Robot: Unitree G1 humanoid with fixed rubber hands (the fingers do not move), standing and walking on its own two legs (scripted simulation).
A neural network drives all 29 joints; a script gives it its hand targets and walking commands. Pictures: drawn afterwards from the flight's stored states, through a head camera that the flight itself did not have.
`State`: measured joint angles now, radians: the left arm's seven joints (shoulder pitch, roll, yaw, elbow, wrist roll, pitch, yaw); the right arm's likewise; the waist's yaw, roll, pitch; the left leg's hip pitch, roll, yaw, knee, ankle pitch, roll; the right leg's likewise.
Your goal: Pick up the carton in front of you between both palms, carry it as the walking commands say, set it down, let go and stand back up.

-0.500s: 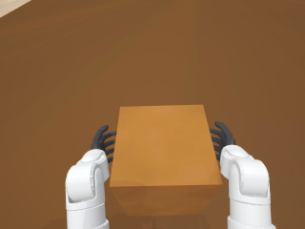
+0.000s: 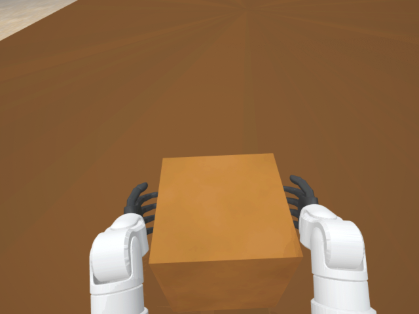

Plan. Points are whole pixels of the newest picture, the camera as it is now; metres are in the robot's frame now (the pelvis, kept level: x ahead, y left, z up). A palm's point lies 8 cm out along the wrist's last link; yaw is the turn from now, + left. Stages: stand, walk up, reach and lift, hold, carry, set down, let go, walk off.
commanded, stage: carry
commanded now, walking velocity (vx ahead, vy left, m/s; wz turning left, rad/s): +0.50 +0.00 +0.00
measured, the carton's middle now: (221, 235) +0.28 -0.01 +0.02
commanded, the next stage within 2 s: none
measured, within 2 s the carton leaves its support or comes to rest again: neither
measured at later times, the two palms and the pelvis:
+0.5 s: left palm (147, 124) +0.57 +0.17 +0.09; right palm (258, 115) +0.58 -0.13 +0.10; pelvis +0.32 +0.01 -0.01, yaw +1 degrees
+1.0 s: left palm (162, 74) +0.90 +0.16 +0.08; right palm (244, 70) +0.91 -0.14 +0.08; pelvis +0.64 +0.00 -0.02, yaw +2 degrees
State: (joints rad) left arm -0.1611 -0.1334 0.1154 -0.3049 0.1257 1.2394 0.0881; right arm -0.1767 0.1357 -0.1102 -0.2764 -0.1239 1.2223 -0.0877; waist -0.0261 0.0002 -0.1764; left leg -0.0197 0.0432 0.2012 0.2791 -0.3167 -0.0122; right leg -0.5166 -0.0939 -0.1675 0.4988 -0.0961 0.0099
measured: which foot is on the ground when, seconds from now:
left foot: down 0.00-0.08, up 0.10-0.48, down 0.50-1.00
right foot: up 0.00-0.02, down 0.04-0.54, up 0.56-0.98, down 1.00-1.00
